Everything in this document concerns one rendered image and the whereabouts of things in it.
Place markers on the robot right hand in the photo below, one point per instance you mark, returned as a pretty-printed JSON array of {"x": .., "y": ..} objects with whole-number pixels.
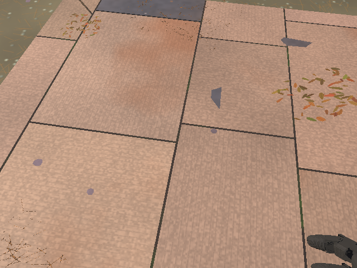
[{"x": 341, "y": 246}]

